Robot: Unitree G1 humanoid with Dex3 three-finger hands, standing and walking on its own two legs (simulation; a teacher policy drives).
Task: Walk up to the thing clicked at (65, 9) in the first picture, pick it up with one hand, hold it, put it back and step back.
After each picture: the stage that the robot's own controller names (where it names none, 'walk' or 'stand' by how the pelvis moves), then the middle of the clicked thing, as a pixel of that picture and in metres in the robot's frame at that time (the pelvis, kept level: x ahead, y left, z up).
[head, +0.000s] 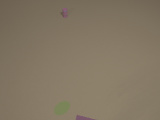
stand; (65, 12) +1.93 +0.21 -0.72
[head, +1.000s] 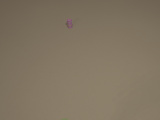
walk; (69, 23) +1.82 +0.25 -0.72
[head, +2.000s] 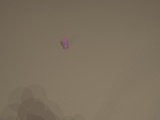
walk; (65, 43) +1.28 +0.25 -0.72
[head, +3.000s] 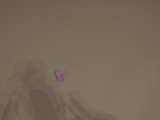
walk; (59, 76) +0.86 +0.25 -0.72
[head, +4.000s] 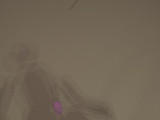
walk; (57, 108) +0.55 +0.19 -0.70
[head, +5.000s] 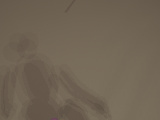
stand; out of the picture +0.41 +0.20 -0.72
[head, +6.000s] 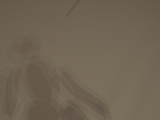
walk; out of the picture +0.40 +0.20 -0.72
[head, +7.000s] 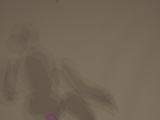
walk; out of the picture +0.38 +0.24 -0.70
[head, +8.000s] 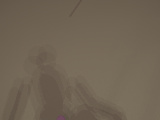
walk; out of the picture +0.46 +0.24 -0.71
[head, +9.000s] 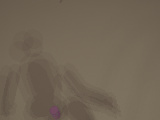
stand; (55, 112) +0.45 +0.25 -0.70
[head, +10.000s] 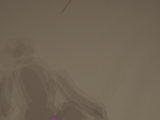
stand; out of the picture +0.44 +0.21 -0.71
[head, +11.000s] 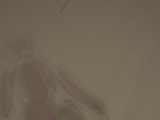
stand; out of the picture +0.41 +0.22 -0.73
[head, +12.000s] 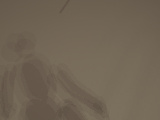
stand; out of the picture +0.39 +0.22 -0.73
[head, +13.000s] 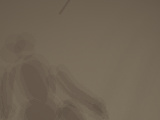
stand; out of the picture +0.39 +0.22 -0.73
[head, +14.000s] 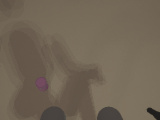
go down; (42, 84) +0.43 +0.22 -0.53
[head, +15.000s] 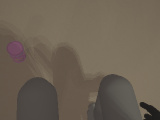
go down; (17, 52) +0.47 +0.25 -0.31
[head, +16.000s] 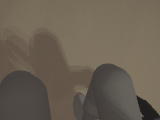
close in; out of the picture +0.46 +0.28 -0.25
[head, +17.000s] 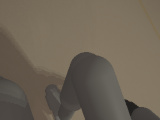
close; out of the picture +0.45 +0.31 -0.22
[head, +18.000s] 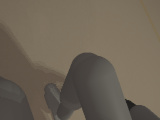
lift; out of the picture +0.44 +0.31 -0.23
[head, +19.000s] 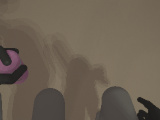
lift; (13, 68) +0.35 +0.23 -0.05
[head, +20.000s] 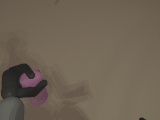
hold; (35, 88) +0.32 +0.17 +0.01
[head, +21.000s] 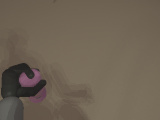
hold; (34, 86) +0.33 +0.17 -0.01
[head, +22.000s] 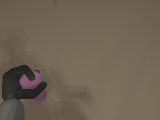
hold; (34, 88) +0.33 +0.17 -0.01
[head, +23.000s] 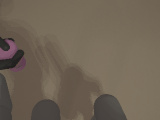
crouch; (11, 57) +0.42 +0.22 -0.08
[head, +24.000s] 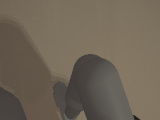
lower; out of the picture +0.45 +0.31 -0.23
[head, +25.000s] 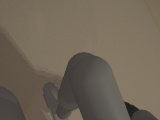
lower; out of the picture +0.44 +0.32 -0.23
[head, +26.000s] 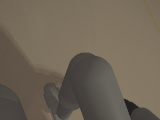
lower; out of the picture +0.44 +0.32 -0.23
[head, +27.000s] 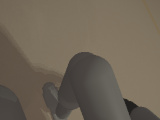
lower; out of the picture +0.44 +0.32 -0.23
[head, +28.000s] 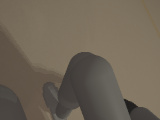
loosen; out of the picture +0.44 +0.32 -0.23
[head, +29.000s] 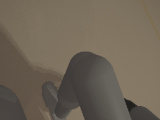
withdraw; out of the picture +0.44 +0.32 -0.23
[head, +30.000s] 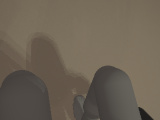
stand; out of the picture +0.45 +0.28 -0.26
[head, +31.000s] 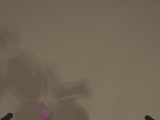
stand; (45, 116) +0.40 +0.21 -0.63
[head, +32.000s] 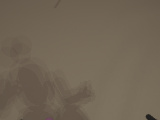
stand; out of the picture +0.41 +0.22 -0.67
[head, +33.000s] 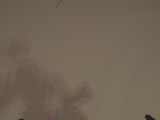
stand; out of the picture +0.40 +0.21 -0.67
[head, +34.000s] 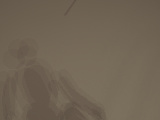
stand; out of the picture +0.41 +0.20 -0.72
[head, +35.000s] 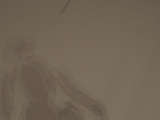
stand; out of the picture +0.39 +0.22 -0.73
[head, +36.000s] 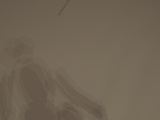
walk; out of the picture +0.39 +0.23 -0.73
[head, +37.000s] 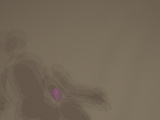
walk; (56, 94) +0.54 +0.23 -0.70
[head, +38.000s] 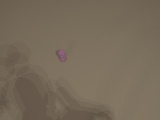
walk; (62, 56) +0.91 +0.18 -0.70
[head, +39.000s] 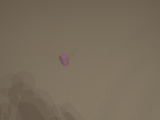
stand; (64, 60) +1.04 +0.21 -0.71
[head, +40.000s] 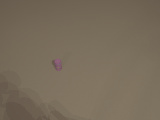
stand; (58, 64) +1.00 +0.20 -0.72
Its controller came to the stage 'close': yes
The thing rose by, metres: 0.71
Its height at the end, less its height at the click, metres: +0.00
